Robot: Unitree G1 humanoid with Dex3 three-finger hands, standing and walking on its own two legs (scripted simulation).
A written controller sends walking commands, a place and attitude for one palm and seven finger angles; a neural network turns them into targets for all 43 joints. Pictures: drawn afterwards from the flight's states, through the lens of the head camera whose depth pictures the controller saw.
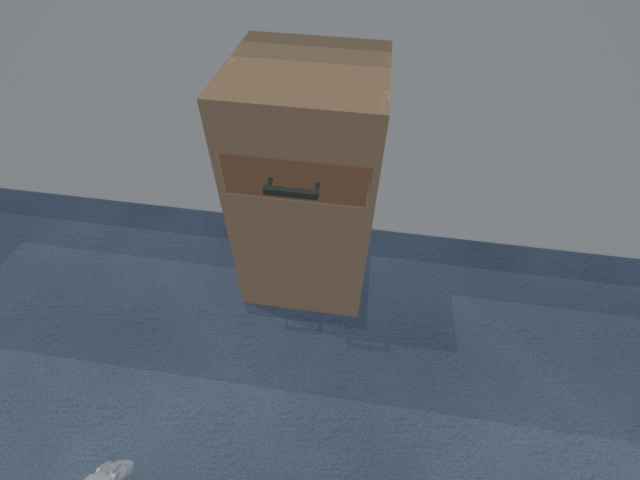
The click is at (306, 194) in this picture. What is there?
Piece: drawer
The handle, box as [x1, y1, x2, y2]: [263, 177, 319, 200]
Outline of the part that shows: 263,187 263,194 317,200 319,183 316,182 313,190 272,186 270,184 272,178 269,177 267,183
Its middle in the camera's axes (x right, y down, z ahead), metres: -0.08 -0.13 +1.00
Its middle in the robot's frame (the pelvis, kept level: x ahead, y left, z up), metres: +0.82 +0.12 -0.16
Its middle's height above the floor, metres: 0.61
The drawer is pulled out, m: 0.00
